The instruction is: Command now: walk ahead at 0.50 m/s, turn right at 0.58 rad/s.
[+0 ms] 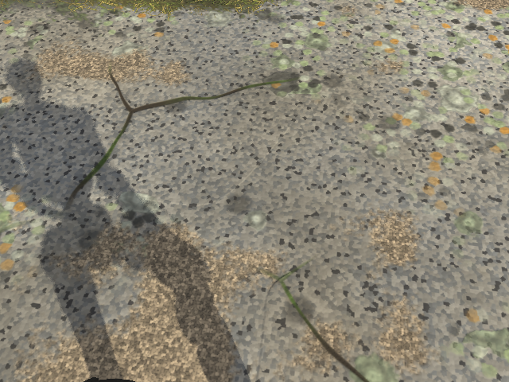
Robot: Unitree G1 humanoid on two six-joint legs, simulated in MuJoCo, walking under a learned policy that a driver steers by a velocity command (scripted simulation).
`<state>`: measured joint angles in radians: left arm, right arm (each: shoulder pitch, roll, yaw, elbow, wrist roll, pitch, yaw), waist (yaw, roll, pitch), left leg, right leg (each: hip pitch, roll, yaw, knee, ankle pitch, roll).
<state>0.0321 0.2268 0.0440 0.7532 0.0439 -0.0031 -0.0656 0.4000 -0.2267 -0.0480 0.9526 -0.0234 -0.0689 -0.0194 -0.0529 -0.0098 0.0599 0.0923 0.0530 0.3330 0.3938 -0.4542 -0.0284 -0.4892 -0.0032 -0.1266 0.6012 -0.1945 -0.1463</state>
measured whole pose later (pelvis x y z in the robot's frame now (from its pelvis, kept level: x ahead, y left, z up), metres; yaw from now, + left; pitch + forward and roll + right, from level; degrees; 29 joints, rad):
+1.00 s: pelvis +0.24 -0.02 +0.02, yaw -28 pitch -1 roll +0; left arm 0.21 0.24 0.01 0.81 0.03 0.05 0.00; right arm 0.25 -0.27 -0.03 0.81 -0.01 0.04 0.00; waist -0.02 0.03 0.03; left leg -0.34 0.01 0.04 0.55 -0.29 0.01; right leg -0.19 0.05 0.04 0.49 -0.26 -0.05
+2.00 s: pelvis +0.24 -0.01 +0.02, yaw -27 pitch -1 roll +0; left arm 0.27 0.17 -0.01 1.15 0.01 0.00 0.04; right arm 0.28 -0.17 0.01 1.14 -0.01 0.01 -0.03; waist 0.00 0.00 0.03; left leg -0.17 0.00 -0.02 0.40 -0.20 0.00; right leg -0.15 0.05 0.03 0.39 -0.21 -0.03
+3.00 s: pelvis +0.25 -0.02 +0.02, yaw -27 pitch -1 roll +0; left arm 0.32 0.13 0.00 1.16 0.01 -0.01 0.05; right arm 0.31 -0.13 0.00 1.16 -0.01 0.00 -0.04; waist 0.00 0.00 0.03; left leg -0.17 -0.01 -0.02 0.41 -0.22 0.00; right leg -0.14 0.04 0.03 0.40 -0.24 -0.03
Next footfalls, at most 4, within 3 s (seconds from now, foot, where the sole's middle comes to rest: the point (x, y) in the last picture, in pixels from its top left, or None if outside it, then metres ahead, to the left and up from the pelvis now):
0.54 left None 0.34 0.07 -0.76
0.94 right None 0.22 -0.12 -0.76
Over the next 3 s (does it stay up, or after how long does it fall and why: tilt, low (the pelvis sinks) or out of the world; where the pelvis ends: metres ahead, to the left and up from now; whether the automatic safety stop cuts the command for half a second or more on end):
stays up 0.25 -0.02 0.02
